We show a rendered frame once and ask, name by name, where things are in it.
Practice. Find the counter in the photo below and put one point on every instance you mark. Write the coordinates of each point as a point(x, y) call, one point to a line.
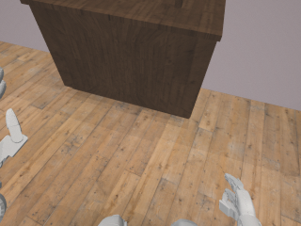
point(150, 53)

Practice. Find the robot left hand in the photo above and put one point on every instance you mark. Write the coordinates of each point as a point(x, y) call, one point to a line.
point(12, 143)

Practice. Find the robot left thigh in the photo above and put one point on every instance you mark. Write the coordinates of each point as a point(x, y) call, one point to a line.
point(113, 221)

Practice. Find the robot right hand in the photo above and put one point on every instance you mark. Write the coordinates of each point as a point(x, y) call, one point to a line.
point(240, 203)

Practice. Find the robot right forearm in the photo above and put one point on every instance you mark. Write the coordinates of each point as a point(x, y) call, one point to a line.
point(248, 220)

